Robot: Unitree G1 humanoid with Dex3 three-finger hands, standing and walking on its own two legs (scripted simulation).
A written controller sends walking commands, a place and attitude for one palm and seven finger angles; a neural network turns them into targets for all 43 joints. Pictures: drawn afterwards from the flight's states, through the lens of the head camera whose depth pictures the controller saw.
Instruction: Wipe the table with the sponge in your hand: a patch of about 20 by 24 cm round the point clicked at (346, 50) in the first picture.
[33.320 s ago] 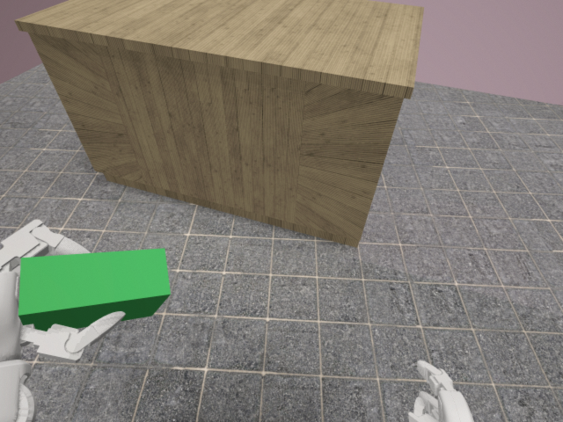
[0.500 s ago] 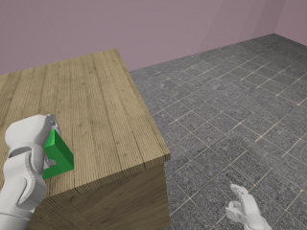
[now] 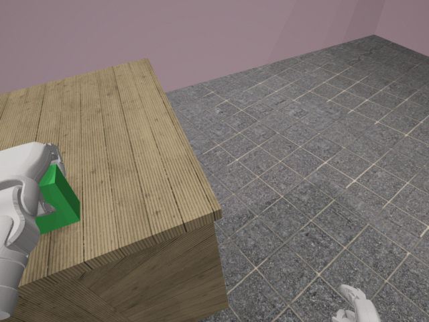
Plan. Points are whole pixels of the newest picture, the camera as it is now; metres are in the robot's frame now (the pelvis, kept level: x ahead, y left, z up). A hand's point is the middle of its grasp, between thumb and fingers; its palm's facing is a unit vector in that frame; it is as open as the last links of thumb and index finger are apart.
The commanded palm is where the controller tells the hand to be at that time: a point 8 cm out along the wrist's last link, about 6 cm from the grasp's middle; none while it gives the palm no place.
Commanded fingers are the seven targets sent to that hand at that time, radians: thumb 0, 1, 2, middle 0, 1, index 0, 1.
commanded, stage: wipe forward along the first lane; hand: left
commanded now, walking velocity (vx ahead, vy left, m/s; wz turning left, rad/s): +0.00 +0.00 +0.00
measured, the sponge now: (46, 209) +0.27 +0.38 +0.08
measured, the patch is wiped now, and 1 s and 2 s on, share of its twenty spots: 0.05 0.10 0.30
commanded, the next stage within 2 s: slide across to the middle lane in 0.98 s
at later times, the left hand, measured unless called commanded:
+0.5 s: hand (42, 167) +0.33 +0.38 +0.14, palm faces -0.13 +0.05 -0.99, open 9.3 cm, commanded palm +0.32 +0.40 +0.16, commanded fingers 0.00 0.10 1.30 -1.20 -1.60 -1.20 -1.60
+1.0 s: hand (40, 149) +0.37 +0.42 +0.14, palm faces -0.19 +0.06 -0.98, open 9.3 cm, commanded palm +0.37 +0.43 +0.17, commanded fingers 0.00 0.10 1.30 -1.20 -1.60 -1.20 -1.60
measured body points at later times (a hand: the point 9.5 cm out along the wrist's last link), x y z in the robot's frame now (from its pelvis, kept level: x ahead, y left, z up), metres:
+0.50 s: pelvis -0.01 -0.02 -0.01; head +0.02 -0.06 +0.44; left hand +0.33 +0.38 +0.19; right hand +0.12 -0.29 -0.15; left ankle -0.01 +0.11 -0.74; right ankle -0.01 -0.04 -0.74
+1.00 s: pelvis +0.00 +0.00 -0.01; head +0.05 -0.03 +0.44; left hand +0.38 +0.41 +0.19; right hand +0.07 -0.29 -0.15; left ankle -0.01 +0.11 -0.74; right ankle -0.01 -0.04 -0.74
